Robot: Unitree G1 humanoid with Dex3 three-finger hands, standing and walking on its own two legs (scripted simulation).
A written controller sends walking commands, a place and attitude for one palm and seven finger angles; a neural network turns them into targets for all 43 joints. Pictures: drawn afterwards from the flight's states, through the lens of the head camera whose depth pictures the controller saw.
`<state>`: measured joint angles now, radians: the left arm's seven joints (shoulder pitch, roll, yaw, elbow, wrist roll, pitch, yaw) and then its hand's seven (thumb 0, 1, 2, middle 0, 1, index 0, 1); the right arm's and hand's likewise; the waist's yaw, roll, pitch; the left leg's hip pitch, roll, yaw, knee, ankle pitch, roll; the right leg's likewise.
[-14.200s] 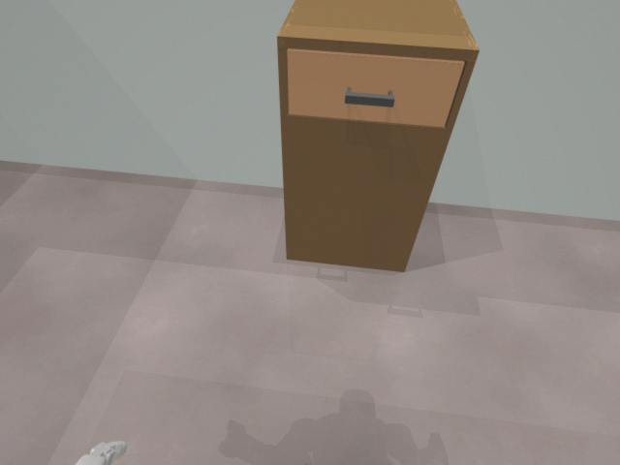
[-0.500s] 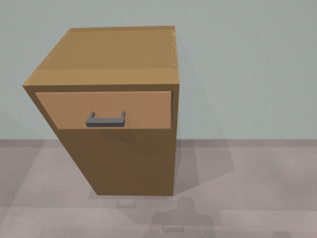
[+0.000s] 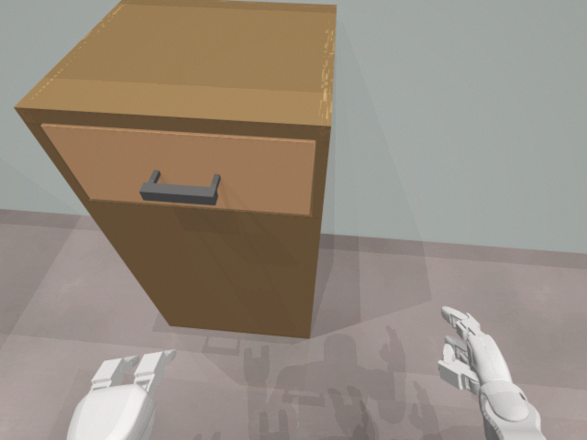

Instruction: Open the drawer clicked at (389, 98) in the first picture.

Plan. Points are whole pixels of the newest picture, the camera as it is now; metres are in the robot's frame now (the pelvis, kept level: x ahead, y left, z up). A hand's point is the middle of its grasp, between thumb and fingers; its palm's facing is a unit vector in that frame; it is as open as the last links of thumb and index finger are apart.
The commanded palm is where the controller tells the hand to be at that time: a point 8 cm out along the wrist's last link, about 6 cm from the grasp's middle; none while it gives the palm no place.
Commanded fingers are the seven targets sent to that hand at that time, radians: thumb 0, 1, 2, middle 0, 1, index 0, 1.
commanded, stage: raise the hand with hooked fingers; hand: left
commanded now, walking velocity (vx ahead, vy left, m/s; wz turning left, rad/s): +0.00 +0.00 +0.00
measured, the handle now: (182, 185) +0.48 +0.28 +0.02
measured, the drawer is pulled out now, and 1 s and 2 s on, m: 0.00 0.00 0.00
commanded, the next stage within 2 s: move the hooked fingers above the handle in 1.44 s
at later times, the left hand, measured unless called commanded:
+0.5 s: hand (141, 314) +0.24 +0.24 +0.04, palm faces -0.03 -0.11 -0.99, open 11.7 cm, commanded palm +0.22 +0.25 +0.11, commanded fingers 0.00 -0.24 0.41 -0.28 -1.03 -0.28 -1.03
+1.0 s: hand (105, 224) +0.31 +0.28 +0.13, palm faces +0.10 -0.06 -0.99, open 13.8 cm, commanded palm +0.28 +0.29 +0.19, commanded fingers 0.00 -0.50 0.30 -0.30 -1.20 -0.30 -1.20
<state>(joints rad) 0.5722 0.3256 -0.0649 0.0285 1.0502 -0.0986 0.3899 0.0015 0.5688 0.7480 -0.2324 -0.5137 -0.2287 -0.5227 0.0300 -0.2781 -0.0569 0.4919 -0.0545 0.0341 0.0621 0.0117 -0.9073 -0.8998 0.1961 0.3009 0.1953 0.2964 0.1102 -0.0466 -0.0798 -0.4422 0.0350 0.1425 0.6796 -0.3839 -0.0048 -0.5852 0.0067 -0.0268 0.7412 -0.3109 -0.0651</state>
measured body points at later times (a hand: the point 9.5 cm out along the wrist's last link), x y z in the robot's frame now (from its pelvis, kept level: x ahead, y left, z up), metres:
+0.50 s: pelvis +0.01 +0.01 +0.01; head +0.05 -0.03 +0.46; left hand +0.23 +0.24 +0.10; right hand +0.18 -0.24 -0.11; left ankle -0.03 +0.14 -0.71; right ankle +0.03 -0.08 -0.71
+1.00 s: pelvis +0.00 +0.05 +0.03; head -0.01 +0.02 +0.47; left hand +0.29 +0.28 +0.19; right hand +0.22 -0.14 -0.07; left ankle -0.03 +0.14 -0.71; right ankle +0.03 -0.07 -0.71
